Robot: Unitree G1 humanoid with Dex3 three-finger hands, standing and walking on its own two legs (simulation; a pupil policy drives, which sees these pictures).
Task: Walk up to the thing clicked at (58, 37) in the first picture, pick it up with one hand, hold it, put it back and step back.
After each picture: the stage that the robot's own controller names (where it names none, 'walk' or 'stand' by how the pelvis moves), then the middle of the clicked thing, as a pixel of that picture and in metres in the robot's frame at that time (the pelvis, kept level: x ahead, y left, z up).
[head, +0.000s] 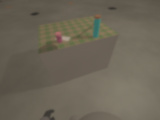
stand; (59, 37) +0.83 +0.44 +0.01
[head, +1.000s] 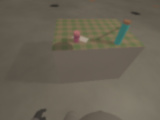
walk; (76, 36) +0.79 +0.21 +0.03
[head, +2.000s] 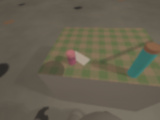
stand; (71, 57) +0.47 +0.20 +0.05
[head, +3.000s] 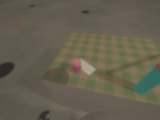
stand; (77, 66) +0.42 +0.15 +0.02
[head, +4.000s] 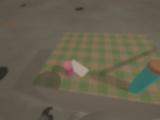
stand; (68, 69) +0.38 +0.20 +0.02
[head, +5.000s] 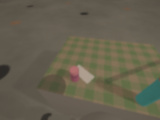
stand; (74, 74) +0.35 +0.16 +0.01
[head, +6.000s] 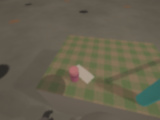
stand; (74, 74) +0.35 +0.16 +0.01
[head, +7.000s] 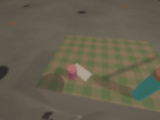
stand; (72, 72) +0.37 +0.17 +0.00
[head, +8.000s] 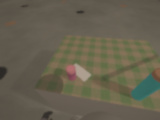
stand; (71, 73) +0.36 +0.18 +0.00
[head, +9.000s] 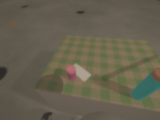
stand; (71, 73) +0.36 +0.18 +0.00
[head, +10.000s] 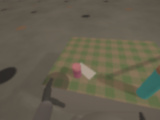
rise first; (77, 70) +0.38 +0.17 +0.01
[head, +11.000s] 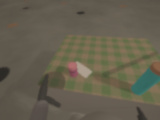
go down; (73, 69) +0.39 +0.19 +0.01
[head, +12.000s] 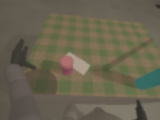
go down; (67, 66) +0.35 +0.16 +0.07
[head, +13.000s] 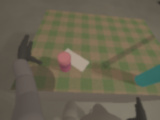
close in; (65, 62) +0.37 +0.17 +0.09
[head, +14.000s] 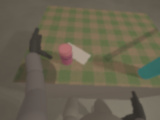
go down; (66, 55) +0.40 +0.15 +0.11
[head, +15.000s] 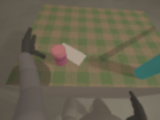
go down; (60, 56) +0.40 +0.17 +0.11
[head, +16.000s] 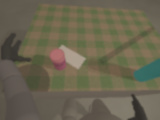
close in; (59, 60) +0.37 +0.18 +0.10
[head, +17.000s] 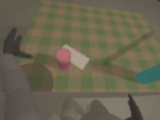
go down; (63, 60) +0.37 +0.16 +0.10
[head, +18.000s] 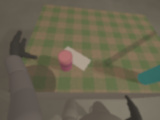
go down; (65, 61) +0.37 +0.15 +0.09
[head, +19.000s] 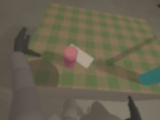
go down; (70, 57) +0.38 +0.14 +0.10
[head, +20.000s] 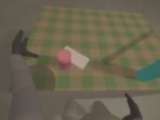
go down; (64, 60) +0.38 +0.15 +0.09
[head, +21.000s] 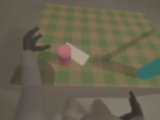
close; (64, 56) +0.40 +0.16 +0.11
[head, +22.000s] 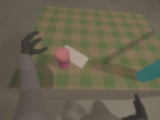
lift; (63, 59) +0.38 +0.16 +0.11
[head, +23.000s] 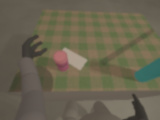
lift; (62, 61) +0.37 +0.16 +0.10
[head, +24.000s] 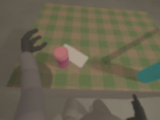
close; (62, 58) +0.38 +0.16 +0.11
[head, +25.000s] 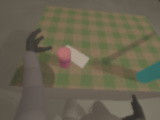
lift; (64, 58) +0.39 +0.16 +0.10
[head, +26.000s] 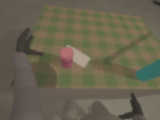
go down; (66, 58) +0.39 +0.15 +0.10
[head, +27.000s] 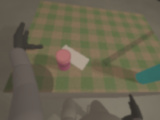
close in; (63, 61) +0.37 +0.16 +0.10
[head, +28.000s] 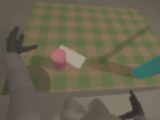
close in; (59, 60) +0.37 +0.16 +0.10
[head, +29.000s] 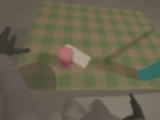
close in; (66, 59) +0.38 +0.15 +0.10
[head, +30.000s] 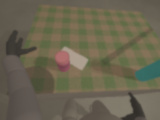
close in; (63, 62) +0.37 +0.15 +0.09
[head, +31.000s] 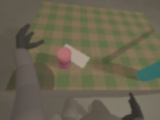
lift; (64, 59) +0.38 +0.15 +0.10
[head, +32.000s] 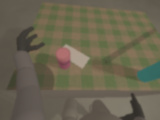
lift; (64, 59) +0.38 +0.15 +0.10
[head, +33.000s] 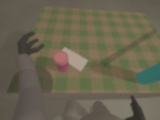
lift; (62, 62) +0.37 +0.16 +0.10
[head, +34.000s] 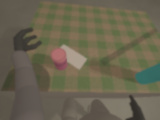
lift; (60, 60) +0.37 +0.17 +0.10
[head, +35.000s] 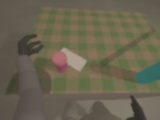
lift; (60, 63) +0.36 +0.17 +0.10
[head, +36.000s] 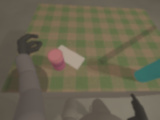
lower; (57, 60) +0.37 +0.18 +0.11
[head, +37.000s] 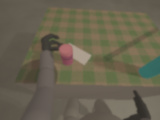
lower; (66, 55) +0.40 +0.14 +0.12
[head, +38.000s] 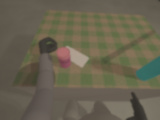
lower; (64, 58) +0.39 +0.15 +0.11
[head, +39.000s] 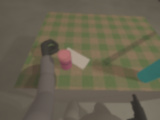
loosen; (65, 60) +0.38 +0.15 +0.11
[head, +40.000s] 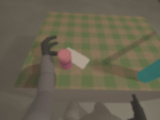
open; (65, 60) +0.38 +0.15 +0.11
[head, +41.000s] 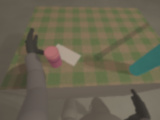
crouch; (54, 57) +0.39 +0.18 +0.11
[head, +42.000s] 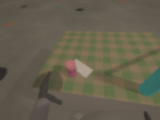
sink last; (71, 69) +0.36 +0.17 +0.07
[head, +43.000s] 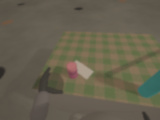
stand; (72, 70) +0.35 +0.17 +0.05
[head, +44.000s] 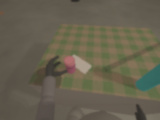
lower; (70, 65) +0.38 +0.17 +0.06
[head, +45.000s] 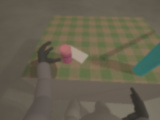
lower; (66, 54) +0.44 +0.15 +0.11
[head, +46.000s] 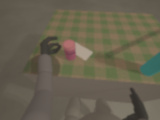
lower; (70, 50) +0.44 +0.13 +0.13
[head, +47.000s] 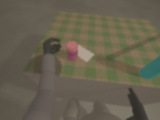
lower; (72, 51) +0.44 +0.12 +0.12
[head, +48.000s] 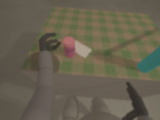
lower; (69, 47) +0.46 +0.11 +0.13
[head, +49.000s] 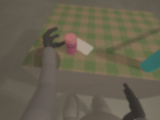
lower; (71, 44) +0.48 +0.10 +0.14
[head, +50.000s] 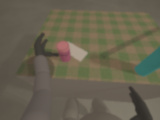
open; (64, 52) +0.44 +0.13 +0.12
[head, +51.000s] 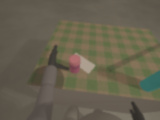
open; (74, 64) +0.38 +0.11 +0.08
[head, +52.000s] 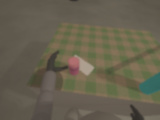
open; (74, 66) +0.37 +0.12 +0.07
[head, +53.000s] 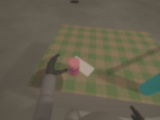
open; (74, 67) +0.37 +0.12 +0.07
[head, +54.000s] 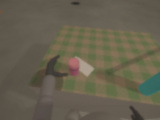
open; (74, 67) +0.37 +0.13 +0.07
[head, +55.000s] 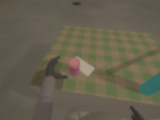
open; (74, 67) +0.37 +0.13 +0.07
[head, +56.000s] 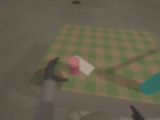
stand; (74, 66) +0.37 +0.13 +0.08
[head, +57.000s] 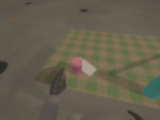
stand; (77, 66) +0.38 +0.13 +0.08
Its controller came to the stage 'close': yes
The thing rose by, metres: 0.00
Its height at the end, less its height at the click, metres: +0.00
